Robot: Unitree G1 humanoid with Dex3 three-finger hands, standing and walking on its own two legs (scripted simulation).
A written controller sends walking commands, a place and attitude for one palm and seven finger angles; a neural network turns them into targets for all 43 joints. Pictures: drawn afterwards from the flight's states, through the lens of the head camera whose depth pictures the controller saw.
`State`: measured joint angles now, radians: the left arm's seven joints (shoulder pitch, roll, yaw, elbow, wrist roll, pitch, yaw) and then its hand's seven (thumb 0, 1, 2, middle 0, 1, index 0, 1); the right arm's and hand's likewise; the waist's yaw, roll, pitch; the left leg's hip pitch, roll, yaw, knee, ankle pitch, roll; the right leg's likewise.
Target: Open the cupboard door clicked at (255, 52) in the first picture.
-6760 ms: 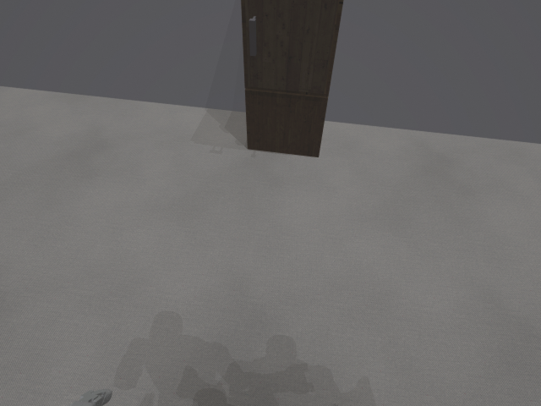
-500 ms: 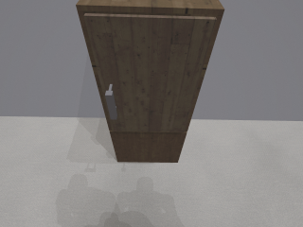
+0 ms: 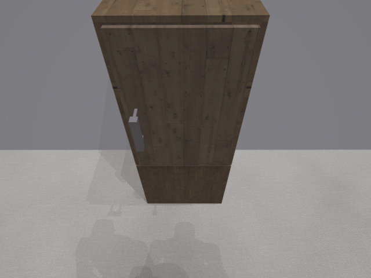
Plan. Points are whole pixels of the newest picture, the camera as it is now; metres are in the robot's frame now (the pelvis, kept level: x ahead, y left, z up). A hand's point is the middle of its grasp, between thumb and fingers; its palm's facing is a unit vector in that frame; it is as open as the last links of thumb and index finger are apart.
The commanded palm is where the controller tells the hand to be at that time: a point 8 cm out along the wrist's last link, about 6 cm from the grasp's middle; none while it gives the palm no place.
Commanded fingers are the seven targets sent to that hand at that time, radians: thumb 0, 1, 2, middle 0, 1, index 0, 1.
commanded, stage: shuffle to correct the standing spot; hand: left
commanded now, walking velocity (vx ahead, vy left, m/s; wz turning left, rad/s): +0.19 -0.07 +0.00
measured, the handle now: (138, 130) +0.59 +0.20 -0.09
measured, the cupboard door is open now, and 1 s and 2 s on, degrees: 0 0 0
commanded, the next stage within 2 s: come to a stop and stand still in 0.16 s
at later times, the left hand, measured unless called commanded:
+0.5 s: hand out of the picture +0.03 +0.13 -0.19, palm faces +0.08 -0.99 -0.15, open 7.3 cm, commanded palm none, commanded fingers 0.00 0.90 0.90 -0.20 -0.30 -0.20 -0.30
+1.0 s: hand out of the picture +0.11 +0.16 -0.19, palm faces +0.05 -0.98 -0.19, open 7.3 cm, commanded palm none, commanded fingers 0.00 0.90 0.90 -0.20 -0.30 -0.20 -0.30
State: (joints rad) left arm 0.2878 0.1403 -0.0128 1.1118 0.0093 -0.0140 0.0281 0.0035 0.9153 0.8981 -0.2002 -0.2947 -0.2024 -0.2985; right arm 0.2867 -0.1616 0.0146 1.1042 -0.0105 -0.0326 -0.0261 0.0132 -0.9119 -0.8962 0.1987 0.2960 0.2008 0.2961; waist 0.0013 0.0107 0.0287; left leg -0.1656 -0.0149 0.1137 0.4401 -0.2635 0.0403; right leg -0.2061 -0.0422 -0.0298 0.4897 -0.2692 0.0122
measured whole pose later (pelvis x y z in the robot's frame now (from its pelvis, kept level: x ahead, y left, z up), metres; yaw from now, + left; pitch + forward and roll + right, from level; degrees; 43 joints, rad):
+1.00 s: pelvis +0.06 -0.02 -0.01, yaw -1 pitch -1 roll +1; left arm 0.23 0.19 0.03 0.99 0.01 0.03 0.04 0.00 0.91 0.90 -0.20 -0.29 -0.20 -0.30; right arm 0.19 -0.13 -0.03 1.02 -0.01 0.00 -0.03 0.00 -0.92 -0.90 0.20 0.30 0.20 0.30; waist 0.02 -0.06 0.06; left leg -0.26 0.00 0.08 0.59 -0.31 0.03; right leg -0.25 -0.03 -0.04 0.67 -0.45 0.00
